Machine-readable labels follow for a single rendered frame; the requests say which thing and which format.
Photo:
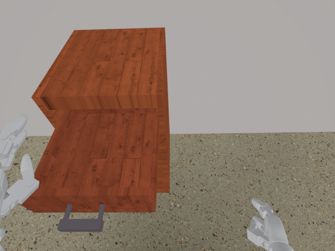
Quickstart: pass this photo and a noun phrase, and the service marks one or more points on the drawer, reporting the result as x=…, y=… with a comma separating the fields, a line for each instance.
x=99, y=156

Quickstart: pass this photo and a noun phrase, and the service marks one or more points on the cabinet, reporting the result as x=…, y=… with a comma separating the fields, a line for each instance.
x=111, y=69

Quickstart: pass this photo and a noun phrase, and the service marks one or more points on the robot left hand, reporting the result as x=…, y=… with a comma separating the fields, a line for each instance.
x=11, y=138

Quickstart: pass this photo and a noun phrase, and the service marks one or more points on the handle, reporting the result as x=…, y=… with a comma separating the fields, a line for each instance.
x=81, y=225

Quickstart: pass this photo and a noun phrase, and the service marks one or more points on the robot right hand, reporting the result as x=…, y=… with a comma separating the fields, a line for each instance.
x=263, y=233

